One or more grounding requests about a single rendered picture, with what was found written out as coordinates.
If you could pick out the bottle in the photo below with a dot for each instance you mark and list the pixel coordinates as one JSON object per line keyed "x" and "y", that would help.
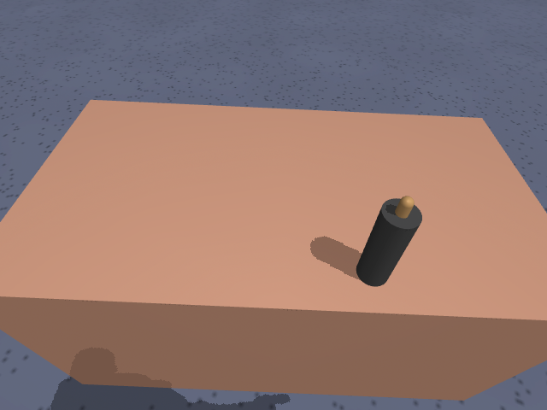
{"x": 396, "y": 224}

